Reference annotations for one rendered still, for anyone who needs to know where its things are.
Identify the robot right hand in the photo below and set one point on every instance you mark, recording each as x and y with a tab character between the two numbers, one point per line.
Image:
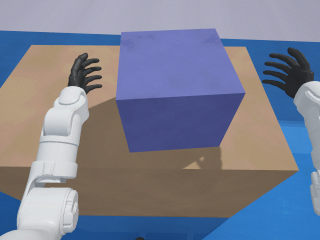
298	73

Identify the robot right forearm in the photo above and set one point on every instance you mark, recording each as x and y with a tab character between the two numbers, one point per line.
307	101

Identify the pedestal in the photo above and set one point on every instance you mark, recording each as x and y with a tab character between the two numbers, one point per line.
209	182

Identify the robot right upper arm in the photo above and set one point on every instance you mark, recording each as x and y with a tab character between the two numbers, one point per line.
315	191

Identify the robot left forearm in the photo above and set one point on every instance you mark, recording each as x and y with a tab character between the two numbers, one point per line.
59	142

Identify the carton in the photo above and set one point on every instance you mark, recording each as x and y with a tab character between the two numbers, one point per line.
176	89

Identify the robot left hand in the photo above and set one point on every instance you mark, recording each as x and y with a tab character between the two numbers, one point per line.
78	73

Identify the robot left upper arm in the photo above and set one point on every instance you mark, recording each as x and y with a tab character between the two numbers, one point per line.
47	213

